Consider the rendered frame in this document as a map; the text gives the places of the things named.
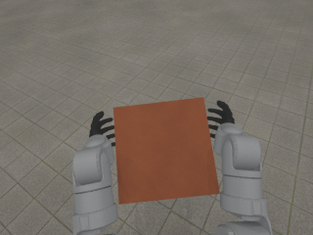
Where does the robot right upper arm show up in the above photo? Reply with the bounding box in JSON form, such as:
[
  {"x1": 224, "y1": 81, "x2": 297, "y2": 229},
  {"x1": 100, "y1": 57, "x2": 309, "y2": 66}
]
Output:
[{"x1": 214, "y1": 221, "x2": 270, "y2": 235}]

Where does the right robot forearm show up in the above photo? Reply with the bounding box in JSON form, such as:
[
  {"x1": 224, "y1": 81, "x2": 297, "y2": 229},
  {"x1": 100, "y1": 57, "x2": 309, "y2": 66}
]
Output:
[{"x1": 213, "y1": 122, "x2": 273, "y2": 235}]

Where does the left robot forearm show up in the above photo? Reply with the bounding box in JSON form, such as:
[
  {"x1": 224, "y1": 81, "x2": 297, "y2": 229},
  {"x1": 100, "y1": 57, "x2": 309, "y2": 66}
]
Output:
[{"x1": 71, "y1": 134, "x2": 118, "y2": 235}]

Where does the carton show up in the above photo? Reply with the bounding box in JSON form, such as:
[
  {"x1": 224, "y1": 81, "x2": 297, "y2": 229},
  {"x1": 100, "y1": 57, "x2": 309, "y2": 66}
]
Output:
[{"x1": 113, "y1": 97, "x2": 220, "y2": 205}]

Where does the robot left hand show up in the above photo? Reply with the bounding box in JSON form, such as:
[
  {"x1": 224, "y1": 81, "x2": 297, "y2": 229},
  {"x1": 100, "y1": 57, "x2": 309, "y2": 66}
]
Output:
[{"x1": 89, "y1": 111, "x2": 115, "y2": 146}]

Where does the robot right hand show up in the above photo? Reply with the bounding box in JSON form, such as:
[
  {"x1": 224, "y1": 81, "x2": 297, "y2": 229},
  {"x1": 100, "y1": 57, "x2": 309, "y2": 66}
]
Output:
[{"x1": 207, "y1": 100, "x2": 235, "y2": 138}]

